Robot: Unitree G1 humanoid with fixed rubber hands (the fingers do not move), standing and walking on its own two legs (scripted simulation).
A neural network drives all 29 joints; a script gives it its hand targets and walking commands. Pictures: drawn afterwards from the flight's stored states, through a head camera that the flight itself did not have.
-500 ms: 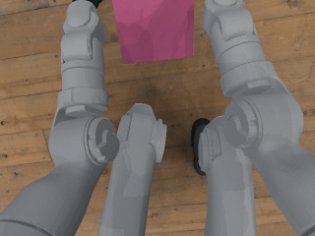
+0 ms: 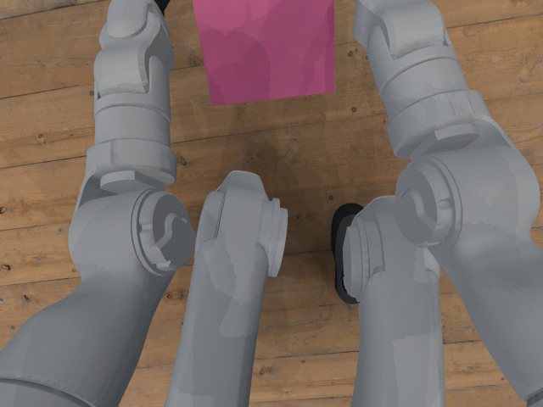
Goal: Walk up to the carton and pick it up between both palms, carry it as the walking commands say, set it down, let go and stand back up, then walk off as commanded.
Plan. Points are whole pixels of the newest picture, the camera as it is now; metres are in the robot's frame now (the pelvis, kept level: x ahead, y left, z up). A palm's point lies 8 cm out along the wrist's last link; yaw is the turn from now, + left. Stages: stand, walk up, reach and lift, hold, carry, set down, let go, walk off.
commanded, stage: set down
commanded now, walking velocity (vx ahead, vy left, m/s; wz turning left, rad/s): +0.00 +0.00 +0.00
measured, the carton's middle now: out of the picture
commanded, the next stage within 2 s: none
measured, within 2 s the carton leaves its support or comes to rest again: rests again in 1.70 s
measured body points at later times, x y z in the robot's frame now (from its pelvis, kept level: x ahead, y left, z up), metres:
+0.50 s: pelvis +0.00 +0.00 +0.00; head +0.37 +0.03 +0.25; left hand +0.51 +0.24 -0.18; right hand +0.57 -0.01 -0.18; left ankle +0.11 +0.13 -0.35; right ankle +0.10 -0.11 -0.35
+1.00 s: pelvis +0.01 +0.00 +0.00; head +0.38 +0.03 +0.24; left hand +0.52 +0.24 -0.18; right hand +0.58 -0.01 -0.18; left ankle +0.11 +0.13 -0.35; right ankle +0.10 -0.11 -0.35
